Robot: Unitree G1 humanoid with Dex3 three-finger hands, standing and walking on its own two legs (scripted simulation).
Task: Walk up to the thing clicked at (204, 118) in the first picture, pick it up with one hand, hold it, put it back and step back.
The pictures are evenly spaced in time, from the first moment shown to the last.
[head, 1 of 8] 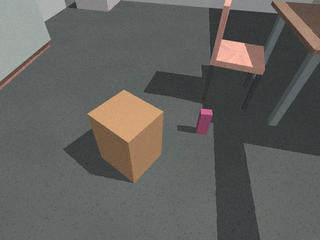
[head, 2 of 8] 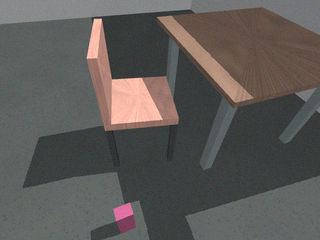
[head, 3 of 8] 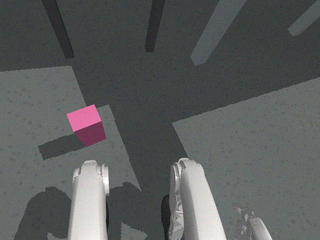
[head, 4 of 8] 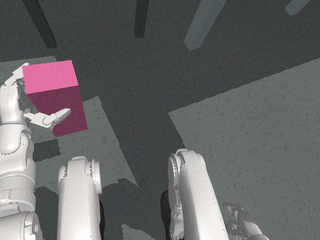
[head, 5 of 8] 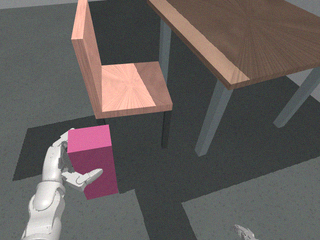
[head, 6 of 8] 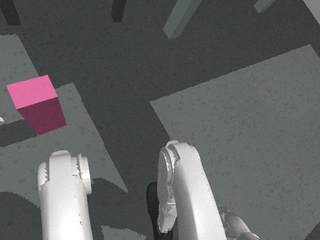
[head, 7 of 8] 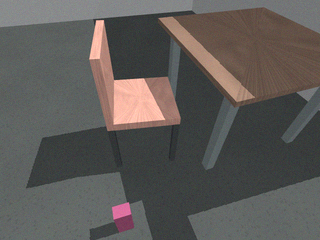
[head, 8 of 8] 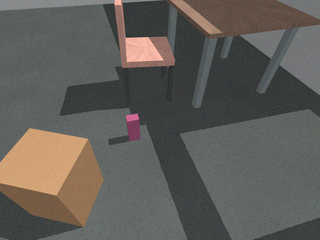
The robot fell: no
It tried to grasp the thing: yes
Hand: left
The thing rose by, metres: 0.64
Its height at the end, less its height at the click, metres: +0.00
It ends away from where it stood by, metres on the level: 0.02
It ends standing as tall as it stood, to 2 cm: yes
